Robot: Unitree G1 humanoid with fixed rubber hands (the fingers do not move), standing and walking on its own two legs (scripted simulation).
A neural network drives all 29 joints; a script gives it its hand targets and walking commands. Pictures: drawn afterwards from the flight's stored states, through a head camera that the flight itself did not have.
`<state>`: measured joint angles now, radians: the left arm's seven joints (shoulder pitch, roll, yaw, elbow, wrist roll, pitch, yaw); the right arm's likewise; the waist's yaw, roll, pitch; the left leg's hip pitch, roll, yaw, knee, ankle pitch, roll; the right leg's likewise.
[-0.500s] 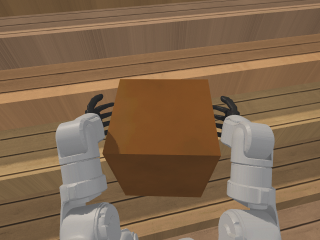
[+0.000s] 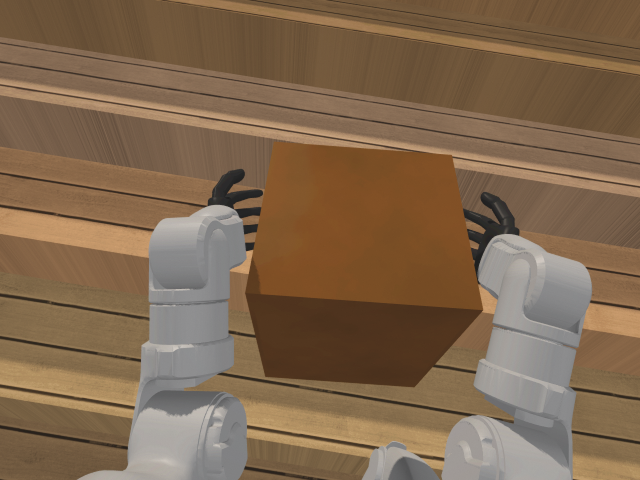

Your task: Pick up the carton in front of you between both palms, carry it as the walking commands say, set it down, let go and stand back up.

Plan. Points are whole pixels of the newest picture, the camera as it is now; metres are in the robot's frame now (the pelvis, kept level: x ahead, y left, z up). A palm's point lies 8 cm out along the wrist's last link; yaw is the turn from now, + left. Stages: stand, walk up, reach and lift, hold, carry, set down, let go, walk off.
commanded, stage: carry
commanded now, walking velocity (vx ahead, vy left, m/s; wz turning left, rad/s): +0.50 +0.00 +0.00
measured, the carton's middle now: (350, 275) +0.37 +0.04 +0.07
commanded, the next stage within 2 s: none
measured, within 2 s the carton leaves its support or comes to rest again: neither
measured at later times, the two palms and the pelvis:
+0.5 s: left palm out of the picture +0.66 +0.19 +0.33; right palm (525, 8) +0.63 -0.11 +0.33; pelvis +0.29 +0.08 +0.17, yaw +0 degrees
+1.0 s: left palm out of the picture +0.90 +0.23 +0.50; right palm out of the picture +0.89 -0.07 +0.52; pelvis +0.55 +0.07 +0.32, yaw -1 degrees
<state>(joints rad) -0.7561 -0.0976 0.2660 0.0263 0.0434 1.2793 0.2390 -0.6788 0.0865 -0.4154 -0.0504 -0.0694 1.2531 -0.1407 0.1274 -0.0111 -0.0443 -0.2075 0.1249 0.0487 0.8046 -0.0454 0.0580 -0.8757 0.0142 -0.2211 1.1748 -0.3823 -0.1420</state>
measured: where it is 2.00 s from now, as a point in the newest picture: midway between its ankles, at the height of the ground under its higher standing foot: (339, 110)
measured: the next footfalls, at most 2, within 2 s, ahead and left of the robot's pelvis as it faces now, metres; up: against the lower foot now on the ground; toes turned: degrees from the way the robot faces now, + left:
left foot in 0.46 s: +0.50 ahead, +0.16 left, +0.18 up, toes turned +4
right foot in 1.08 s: +0.78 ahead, -0.03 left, +0.35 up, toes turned -5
